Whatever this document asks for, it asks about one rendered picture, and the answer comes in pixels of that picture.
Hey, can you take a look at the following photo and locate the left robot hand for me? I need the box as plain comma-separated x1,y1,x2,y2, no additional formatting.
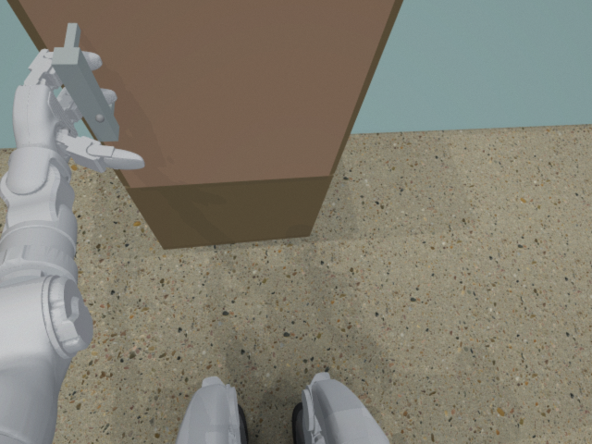
12,49,145,173

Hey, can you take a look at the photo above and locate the right robot thigh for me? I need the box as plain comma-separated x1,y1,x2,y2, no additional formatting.
302,379,389,444

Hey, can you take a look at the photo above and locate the handle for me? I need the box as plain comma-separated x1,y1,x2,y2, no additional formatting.
51,23,119,142

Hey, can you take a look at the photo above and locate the left robot thigh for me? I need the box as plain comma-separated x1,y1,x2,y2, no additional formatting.
175,384,240,444

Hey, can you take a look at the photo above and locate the left robot upper arm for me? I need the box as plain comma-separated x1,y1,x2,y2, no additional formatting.
0,275,93,444

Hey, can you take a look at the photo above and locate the robot left forearm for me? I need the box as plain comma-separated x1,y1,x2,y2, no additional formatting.
0,146,78,287

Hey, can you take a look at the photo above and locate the cupboard door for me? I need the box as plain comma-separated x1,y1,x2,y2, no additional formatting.
19,0,395,188

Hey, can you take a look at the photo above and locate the robot thigh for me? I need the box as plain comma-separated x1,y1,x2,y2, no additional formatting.
175,384,240,444
302,379,389,444

